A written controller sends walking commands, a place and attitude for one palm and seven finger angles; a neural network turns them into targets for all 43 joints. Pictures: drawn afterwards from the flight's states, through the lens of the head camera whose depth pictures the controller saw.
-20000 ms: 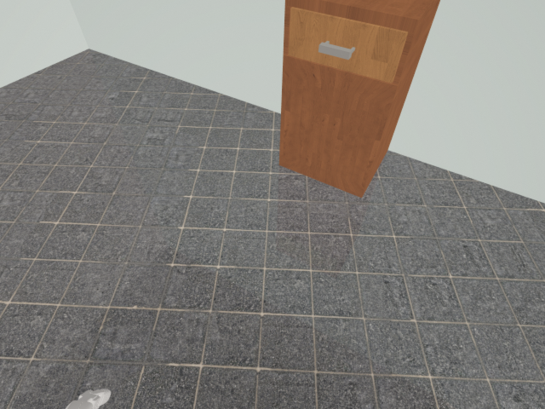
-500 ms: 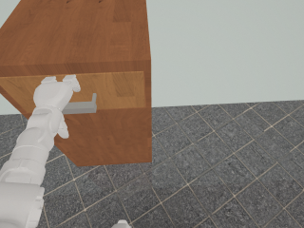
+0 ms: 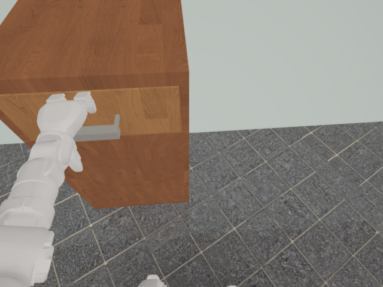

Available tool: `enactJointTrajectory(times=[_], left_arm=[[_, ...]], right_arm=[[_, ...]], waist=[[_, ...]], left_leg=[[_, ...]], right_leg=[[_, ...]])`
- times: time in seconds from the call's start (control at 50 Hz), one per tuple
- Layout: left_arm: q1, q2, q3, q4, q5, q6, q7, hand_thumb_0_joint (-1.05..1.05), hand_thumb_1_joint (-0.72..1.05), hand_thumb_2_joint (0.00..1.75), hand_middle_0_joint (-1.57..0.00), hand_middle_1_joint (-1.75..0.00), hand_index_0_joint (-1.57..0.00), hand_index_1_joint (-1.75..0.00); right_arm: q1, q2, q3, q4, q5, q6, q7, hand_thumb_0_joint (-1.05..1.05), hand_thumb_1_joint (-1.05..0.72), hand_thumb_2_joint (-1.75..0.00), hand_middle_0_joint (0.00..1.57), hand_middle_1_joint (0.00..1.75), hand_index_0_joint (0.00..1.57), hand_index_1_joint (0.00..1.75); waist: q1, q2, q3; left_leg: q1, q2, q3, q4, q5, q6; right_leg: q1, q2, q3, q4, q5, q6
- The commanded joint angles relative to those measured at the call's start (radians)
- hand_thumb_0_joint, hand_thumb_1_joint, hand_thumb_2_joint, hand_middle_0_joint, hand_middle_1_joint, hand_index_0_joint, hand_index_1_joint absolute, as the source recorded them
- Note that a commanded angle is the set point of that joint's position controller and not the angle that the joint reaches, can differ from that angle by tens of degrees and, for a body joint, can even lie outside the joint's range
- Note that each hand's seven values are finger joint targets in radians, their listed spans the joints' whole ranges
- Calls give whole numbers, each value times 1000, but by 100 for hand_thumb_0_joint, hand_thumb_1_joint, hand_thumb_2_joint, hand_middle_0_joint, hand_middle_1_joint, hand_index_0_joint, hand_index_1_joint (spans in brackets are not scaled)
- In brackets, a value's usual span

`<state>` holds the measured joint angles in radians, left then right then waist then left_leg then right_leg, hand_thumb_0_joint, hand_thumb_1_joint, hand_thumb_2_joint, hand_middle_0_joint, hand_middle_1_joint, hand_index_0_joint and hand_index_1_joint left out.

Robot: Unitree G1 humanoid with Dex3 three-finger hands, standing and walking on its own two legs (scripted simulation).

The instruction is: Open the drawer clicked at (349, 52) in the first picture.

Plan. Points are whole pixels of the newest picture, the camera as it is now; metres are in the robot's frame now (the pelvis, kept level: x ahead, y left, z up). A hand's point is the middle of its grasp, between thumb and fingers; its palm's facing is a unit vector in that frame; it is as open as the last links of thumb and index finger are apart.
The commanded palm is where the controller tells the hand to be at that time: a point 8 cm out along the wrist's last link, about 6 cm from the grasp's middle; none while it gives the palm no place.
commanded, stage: re-aim the fingers above the handle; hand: left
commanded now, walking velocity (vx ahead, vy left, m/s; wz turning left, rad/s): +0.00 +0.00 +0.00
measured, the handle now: (96, 126) +0.51 +0.25 -0.02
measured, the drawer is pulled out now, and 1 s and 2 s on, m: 0.00 0.00 0.00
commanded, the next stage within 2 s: lower the fingers behind the handle in 1.24 s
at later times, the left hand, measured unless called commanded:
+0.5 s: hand (71, 130) +0.45 +0.27 +0.04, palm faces -0.07 -0.04 -1.00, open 13.8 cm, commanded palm +0.44 +0.27 +0.10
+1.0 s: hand (77, 129) +0.45 +0.26 +0.04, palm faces -0.06 -0.03 -1.00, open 13.8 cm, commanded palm +0.44 +0.26 +0.10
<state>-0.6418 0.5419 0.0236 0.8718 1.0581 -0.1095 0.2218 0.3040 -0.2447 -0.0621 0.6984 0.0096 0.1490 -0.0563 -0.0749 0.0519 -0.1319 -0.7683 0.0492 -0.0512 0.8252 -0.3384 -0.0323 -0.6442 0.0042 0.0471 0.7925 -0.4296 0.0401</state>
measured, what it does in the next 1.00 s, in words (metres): stands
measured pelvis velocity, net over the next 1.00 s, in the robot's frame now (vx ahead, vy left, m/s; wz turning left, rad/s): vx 0.00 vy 0.00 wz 0.00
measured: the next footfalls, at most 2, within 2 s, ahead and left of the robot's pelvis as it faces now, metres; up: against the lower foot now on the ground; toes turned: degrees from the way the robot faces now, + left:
none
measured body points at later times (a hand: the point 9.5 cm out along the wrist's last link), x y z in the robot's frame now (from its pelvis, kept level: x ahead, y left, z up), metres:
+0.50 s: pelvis +0.00 +0.01 +0.00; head +0.09 +0.01 +0.44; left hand +0.45 +0.27 +0.09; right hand +0.02 -0.27 -0.13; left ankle +0.03 +0.14 -0.70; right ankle -0.03 -0.15 -0.70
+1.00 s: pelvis +0.00 +0.00 +0.00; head +0.09 +0.00 +0.44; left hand +0.45 +0.26 +0.09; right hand +0.05 -0.27 -0.13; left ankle +0.03 +0.14 -0.70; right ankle -0.03 -0.15 -0.70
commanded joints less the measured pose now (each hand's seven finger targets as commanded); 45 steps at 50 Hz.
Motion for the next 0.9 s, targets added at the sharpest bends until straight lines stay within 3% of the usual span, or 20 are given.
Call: enactJointTrajectory(times=[0.0,0.08,0.14,0.18,0.28,0.3,0.34,0.38,0.42,0.44,0.5,0.52,0.58,0.6,0.68,0.7,0.72,0.78,0.8,0.88], left_arm=[[-448,316,97,-193,-1,12,39,0,-50,30,-30,-120,-30,-120],[-424,259,58,-157,-25,12,12,0,-50,30,-30,-120,-30,-120],[-477,289,63,-181,-14,-2,5,0,-50,30,-30,-120,-30,-120],[-460,374,132,-178,-7,-10,5,0,-50,30,-30,-120,-30,-120],[-443,299,84,-151,-17,-13,10,0,-50,30,-30,-120,-30,-120],[-452,337,108,-157,-12,-15,13,0,-50,30,-30,-120,-30,-120],[-454,344,108,-166,-7,-13,10,0,-50,30,-30,-120,-30,-120],[-465,307,86,-197,-12,-17,8,0,-50,30,-30,-120,-30,-120],[-428,327,111,-203,-17,-19,10,0,-50,30,-30,-120,-30,-120],[-443,313,99,-221,-16,-20,10,0,-50,30,-30,-120,-30,-120],[-416,327,115,-204,-16,-13,14,0,-50,30,-30,-120,-30,-120],[-397,322,114,-181,-20,-6,14,0,-50,30,-30,-120,-30,-120],[-419,322,111,-192,-15,1,18,0,-50,30,-30,-120,-30,-120],[-431,353,131,-205,-8,-2,23,0,-50,30,-30,-120,-30,-120],[-422,261,67,-207,-17,6,15,0,-50,30,-30,-120,-30,-120],[-436,272,72,-224,-14,2,18,0,-50,30,-30,-120,-30,-120],[-406,285,87,-210,-17,6,18,0,-50,30,-30,-120,-30,-120],[-435,269,72,-187,-16,15,18,0,-50,30,-30,-120,-30,-120],[-443,305,94,-198,-5,12,24,0,-50,30,-30,-120,-30,-120],[-454,283,80,-185,-9,17,28,0,-50,30,-30,-120,-30,-120]], right_arm=[[95,-159,-58,-81,-2,-18,-15,0,-90,-90,20,30,20,30],[108,-159,-56,-79,-4,-22,-15,0,-90,-90,20,30,20,30],[112,-163,-56,-76,-2,-21,-19,0,-90,-90,20,30,20,30],[112,-169,-54,-73,-7,-17,-22,0,-90,-90,20,30,20,30],[121,-162,-57,-74,-5,-21,-16,0,-90,-90,20,30,20,30],[125,-167,-59,-72,-4,-21,-17,0,-90,-90,20,30,20,30],[129,-166,-57,-72,-4,-19,-16,0,-90,-90,20,30,20,30],[129,-161,-62,-75,-8,-21,-15,0,-90,-90,20,30,20,30],[133,-162,-65,-71,-10,-22,-13,0,-90,-90,20,30,20,30],[133,-160,-64,-72,-9,-21,-12,0,-90,-90,20,30,20,30],[126,-162,-62,-67,-6,-16,-11,0,-90,-90,20,30,20,30],[124,-164,-61,-65,-8,-16,-9,0,-90,-90,20,30,20,30],[117,-163,-59,-71,-7,-14,-8,0,-90,-90,20,30,20,30],[120,-164,-59,-71,-5,-14,-10,0,-90,-90,20,30,20,30],[115,-155,-62,-79,-6,-19,-6,0,-90,-90,20,30,20,30],[117,-157,-64,-79,-5,-18,-7,0,-90,-90,20,30,20,30],[117,-157,-63,-80,-8,-18,-8,0,-90,-90,20,30,20,30],[114,-158,-58,-77,-6,-18,-9,0,-90,-90,20,30,20,30],[109,-160,-59,-78,-3,-16,-12,0,-90,-90,20,30,20,30],[111,-157,-56,-76,-8,-18,-13,0,-90,-90,20,30,20,30]], waist=[[-2,56,-400],[-19,21,-362],[-21,35,-366],[2,63,-378],[-18,40,-357],[-12,37,-384],[-7,66,-399],[-15,73,-416],[0,95,-430],[-9,76,-437],[-4,66,-425],[-1,64,-379],[0,64,-377],[1,54,-412],[-11,66,-376],[-12,55,-404],[0,66,-398],[-13,34,-355],[-8,45,-378],[-12,46,-376]], left_leg=[[373,-64,81,-61,287,72],[361,-61,78,-57,298,72],[361,-60,76,-58,282,73],[355,-62,77,-50,306,71],[348,-58,77,-44,300,72],[347,-57,78,-43,294,72],[355,-58,78,-40,309,70],[384,-57,77,-33,343,70],[398,-55,78,-28,368,68],[405,-55,76,-27,377,69],[386,-57,78,-35,365,69],[364,-56,80,-36,351,69],[361,-58,81,-44,339,70],[367,-58,80,-43,344,72],[395,-54,75,-45,360,68],[411,-54,76,-47,348,70],[401,-56,77,-46,348,68],[369,-58,77,-52,325,71],[376,-59,79,-53,314,72],[375,-61,79,-47,333,73]], right_leg=[[31,67,-88,-97,307,-65],[32,67,-95,-104,323,-67],[8,67,-90,-104,306,-64],[20,69,-91,-89,314,-70],[-5,72,-97,-91,305,-68],[1,72,-91,-91,309,-63],[0,73,-92,-85,317,-67],[1,75,-94,-82,333,-69],[8,77,-95,-76,353,-71],[6,79,-96,-78,366,-67],[17,77,-96,-82,362,-66],[15,76,-100,-82,352,-69],[20,75,-98,-87,338,-71],[31,76,-94,-85,353,-66],[5,77,-104,-90,339,-71],[6,77,-100,-96,335,-66],[17,76,-100,-90,335,-70],[15,72,-101,-98,327,-69],[12,73,-94,-99,322,-65],[23,70,-97,-94,341,-69]])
